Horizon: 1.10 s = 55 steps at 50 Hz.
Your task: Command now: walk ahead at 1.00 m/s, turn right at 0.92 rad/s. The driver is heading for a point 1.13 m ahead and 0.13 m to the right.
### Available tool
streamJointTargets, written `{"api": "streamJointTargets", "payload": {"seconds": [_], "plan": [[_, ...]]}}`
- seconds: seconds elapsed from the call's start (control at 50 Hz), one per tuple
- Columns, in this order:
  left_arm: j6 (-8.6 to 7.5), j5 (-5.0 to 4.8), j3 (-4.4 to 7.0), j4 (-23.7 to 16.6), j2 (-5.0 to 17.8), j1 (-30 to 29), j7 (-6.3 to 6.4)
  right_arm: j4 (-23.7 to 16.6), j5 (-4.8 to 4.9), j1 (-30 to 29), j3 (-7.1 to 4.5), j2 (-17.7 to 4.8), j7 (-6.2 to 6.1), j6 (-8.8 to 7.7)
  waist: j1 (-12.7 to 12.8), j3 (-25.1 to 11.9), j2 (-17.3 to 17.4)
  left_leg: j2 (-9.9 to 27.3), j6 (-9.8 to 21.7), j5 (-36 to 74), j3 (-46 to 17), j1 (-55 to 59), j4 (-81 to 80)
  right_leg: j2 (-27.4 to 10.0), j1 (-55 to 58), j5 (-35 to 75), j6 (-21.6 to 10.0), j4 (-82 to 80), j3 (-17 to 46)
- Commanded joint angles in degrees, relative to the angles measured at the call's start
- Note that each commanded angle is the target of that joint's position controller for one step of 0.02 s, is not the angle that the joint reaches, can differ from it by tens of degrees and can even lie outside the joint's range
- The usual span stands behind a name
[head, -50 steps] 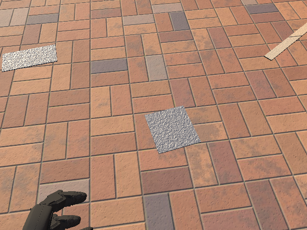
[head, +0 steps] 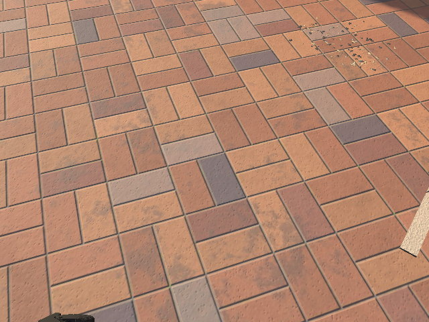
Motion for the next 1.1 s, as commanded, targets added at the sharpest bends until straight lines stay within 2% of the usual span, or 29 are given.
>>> {"api": "streamJointTargets", "payload": {"seconds": [0.02,0.04,0.06,0.1,0.16,0.22,0.26,0.32,0.36,0.38,0.4,0.42,0.44,0.46,0.48,0.5,0.54,0.64,0.72,0.78,0.82,0.84,0.86,0.88,0.9,0.94,1.02,1.06,1.1], "plan": [[2.06,0.93,6.96,3.51,20.71,21.89,2.25,-15.94,0.62,-7.51,-0.65,-6.41,0.7,-2.15,6.52,-18.27,-13.52,-6.38,-0.22,-8.56,-15.71,-57.9,56.35,-16.86,58.75,-2.62,-19.27,-14.49,48.95],[2.1,0.54,6.82,1.76,17.62,20.81,2.78,-16.55,-0.25,-12.33,-0.24,-8.62,0.65,-3.74,8.24,-16.0,-1.06,-2.56,0.67,-3.51,-21.36,-61.61,51.58,-19.51,54.82,-14.29,-17.36,-24.95,57.01],[1.73,0.45,5.88,2.85,13.63,19.19,3.27,-16.17,-0.08,-13.93,-0.19,-9.28,0.75,-4.38,5.22,-6.44,5.86,0.11,0.95,0.28,-21.52,-59.92,43.75,-18.25,43.64,-14.58,-14.11,-27.71,53.59],[-0.11,0.28,4.82,3.32,10.82,16.29,3.74,-15.88,-1.67,-14.23,0.37,-8.0,0.56,-2.81,0.0,-0.31,9.35,3.26,-0.45,-0.41,-21.54,-51.32,34.34,-13.46,26.59,-3.11,-11.35,-27.29,43.74],[-2.33,-0.22,3.99,3.16,9.37,15.06,3.43,-17.47,-2.17,-16.63,1.07,-6.25,0.97,0.46,-2.25,2.6,8.04,5.66,-2.95,-0.9,-19.11,-43.86,20.34,-7.7,11.68,2.23,-10.13,-29.9,34.15],[-2.97,-0.29,4.61,2.59,9.94,15.1,3.01,-21.54,-0.48,-26.54,2.43,-3.51,2.15,0.41,0.85,3.87,4.34,4.24,-3.12,16.16,-16.37,-36.47,1.58,-2.62,6.18,6.2,-6.49,-31.04,28.87],[-3.27,-0.97,4.85,3.32,9.98,17.07,2.54,-21.33,0.51,-27.67,2.61,-3.24,2.53,0.13,3.21,1.62,2.04,2.4,-1.58,26.95,-14.83,-31.59,-7.04,-3.01,10.31,13.45,-3.93,-30.79,27.32],[-3.49,-1.01,4.75,5.02,9.57,20.79,2.85,-21.22,0.18,-28.84,1.82,-5.27,2.38,-0.37,5.3,0.16,0.53,1.01,0.88,27.93,-14.84,-31.24,-14.53,-6.51,23.17,23.63,-1.51,-27.34,28.13],[-3.39,-0.13,5.03,5.62,12.05,20.94,3.38,-18.83,-0.02,-21.21,0.03,-8.68,1.62,-0.74,1.56,-5.09,-0.32,-2.64,2.68,17.87,-13.82,-25.29,-15.49,-8.02,31.48,41.94,0.62,-16.27,27.47],[-3.24,0.53,5.15,5.67,13.3,19.34,3.3,-16.48,0.3,-12.23,-1.12,-10.47,0.89,-0.92,-3.93,-9.71,-0.03,-3.5,3.61,13.58,-12.59,-16.43,-16.09,-6.93,30.86,45.89,1.86,-4.94,25.59],[-3.51,1.15,4.48,4.81,11.14,16.14,3.3,-13.63,-0.09,-0.15,-2.36,-13.08,-0.24,-1.0,-10.5,-14.47,0.43,1.23,4.7,7.21,-16.67,-2.49,-13.34,-4.88,21.21,38.21,2.95,11.3,23.56],[-4.02,-0.67,2.29,2.24,2.22,21.44,3.2,-12.56,-2.44,5.77,-4.01,-19.15,-0.47,-1.33,-7.51,-22.41,16.48,17.21,10.41,-16.22,-45.4,12.7,-19.2,2.49,3.43,3.96,5.24,33.86,18.61],[-4.18,-0.66,1.03,1.76,1.88,23.24,2.91,-11.89,-1.6,1.98,-4.29,-18.4,0.66,-0.93,-4.26,-22.05,22.54,21.13,13.15,-25.02,-68.88,12.56,-31.9,4.07,-7.81,-14.14,5.09,40.45,18.11],[-3.57,0.29,1.29,1.98,4.66,17.16,3.26,-12.83,-0.98,-4.72,-3.53,-12.9,1.15,-0.78,-3.57,-10.92,11.9,19.38,13.16,-25.95,-60.83,4.08,-32.03,-0.9,-12.3,-8.48,4.54,40.89,17.21],[-3.4,0.96,1.17,1.39,5.49,12.79,2.69,-12.33,-0.57,-6.87,-2.91,-9.53,1.51,-0.85,-3.26,-6.45,4.31,16.74,12.68,-17.6,-51.35,-3.34,-31.61,-2.95,-10.84,-4.7,4.84,37.45,16.51],[-3.17,1.39,1.09,0.38,5.21,9.33,2.04,-11.02,-0.81,-6.5,-2.45,-8.07,1.6,-0.98,-2.86,-3.72,2.45,13.75,11.4,-10.48,-44.32,-8.54,-32.08,-4.03,-9.4,-4.53,4.94,34.57,16.42],[-2.15,2.01,0.23,-0.81,2.98,8.82,0.93,-7.81,-0.35,-4.32,-1.4,-5.35,1.53,-1.77,-0.37,-1.16,6.05,10.63,10.41,-4.93,-37.18,-14.15,-34.21,-5.27,-8.0,-5.22,5.79,30.62,17.52],[-1.9,2.02,-1.29,-5.95,2.67,-2.52,0.19,-4.64,1.4,-1.31,-1.63,-7.42,2.05,-3.4,0.09,4.9,5.39,7.74,11.03,11.36,-24.21,-17.71,-41.99,-6.01,-12.58,4.57,7.89,14.12,13.1],[-2.62,1.22,-2.88,-7.82,0.66,-10.0,-1.0,-2.33,2.3,2.17,-1.63,-8.75,2.3,-4.07,-1.29,6.07,4.48,7.0,9.72,31.56,-16.63,-19.19,-48.25,-5.88,1.47,17.08,6.1,-2.65,4.41],[-2.68,1.71,-2.29,-6.92,2.67,-8.87,0.28,-0.4,1.84,4.35,-1.89,-11.8,1.7,-3.52,0.1,2.05,6.79,8.2,8.79,63.93,-13.45,-6.54,-39.21,-1.58,5.55,12.04,3.72,-6.53,1.29],[-2.55,2.21,-0.75,-3.34,5.9,3.32,1.69,0.62,0.92,4.33,-2.25,-14.11,0.49,-2.04,6.53,-6.42,10.38,9.78,7.73,79.22,-12.46,-3.89,-20.02,1.83,19.02,3.34,1.79,-6.59,1.79],[-2.4,2.12,0.4,0.7,7.62,15.39,2.61,0.31,0.87,2.12,-2.24,-14.3,0.06,-1.24,12.41,-11.66,9.96,8.85,7.03,74.81,-11.52,-8.91,-4.73,0.61,31.87,2.7,0.45,-8.85,3.54],[-2.2,2.99,2.05,3.15,11.8,25.23,3.71,-1.35,0.52,1.98,-1.48,-10.65,0.18,-1.18,14.6,-18.08,4.87,5.53,7.37,51.7,-11.42,-20.96,15.77,-9.96,46.06,-10.95,-1.2,-7.45,14.88],[-2.31,3.44,3.24,2.26,14.93,22.61,3.78,-3.93,3.2,8.37,0.39,-1.94,1.19,-1.8,6.3,-27.09,-13.74,-5.2,5.05,-3.79,-15.63,-43.61,40.49,-27.96,61.79,-23.12,-8.32,-15.4,49.98],[-1.88,2.07,3.37,1.6,11.75,19.9,3.42,-4.73,2.67,1.7,-0.87,-8.86,0.58,-1.91,8.98,-23.91,-2.88,-3.11,7.04,-1.35,-20.46,-51.68,43.05,-26.31,57.94,-23.75,-7.8,-21.69,53.06],[-3.24,2.11,2.24,4.22,5.7,15.04,3.43,-5.95,2.53,-5.28,-0.34,-6.68,1.05,-1.88,4.72,-5.17,3.97,2.3,7.3,5.09,-20.26,-51.33,33.81,-22.36,37.41,-9.52,-4.36,-25.69,35.02],[-5.95,0.72,0.87,7.62,1.28,14.6,3.33,-5.55,0.45,-6.04,-0.05,-3.13,3.19,2.05,-1.32,3.36,1.16,5.62,5.27,5.59,-20.73,-45.39,25.03,-17.71,20.65,3.82,0.43,-33.08,18.61],[-6.75,0.34,0.72,8.92,1.75,14.96,2.98,-8.21,0.01,-11.5,0.35,-1.87,3.38,1.95,-2.17,6.05,0.51,3.97,4.26,9.08,-18.03,-46.52,17.8,-15.42,18.84,31.33,0.87,-32.36,9.49],[-7.09,-0.11,0.32,8.91,1.41,11.61,2.64,-9.32,0.37,-14.83,1.26,-0.25,3.91,0.67,-3.17,6.16,-0.05,1.08,4.09,19.85,-13.36,-38.28,0.76,-9.46,14.21,39.5,3.18,-31.4,0.13]]}}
